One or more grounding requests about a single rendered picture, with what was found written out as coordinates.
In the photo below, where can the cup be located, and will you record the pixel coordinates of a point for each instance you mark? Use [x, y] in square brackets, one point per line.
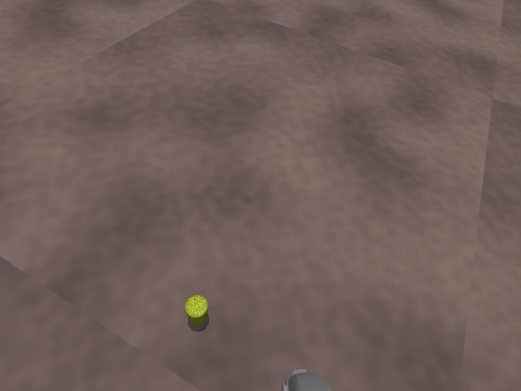
[197, 308]

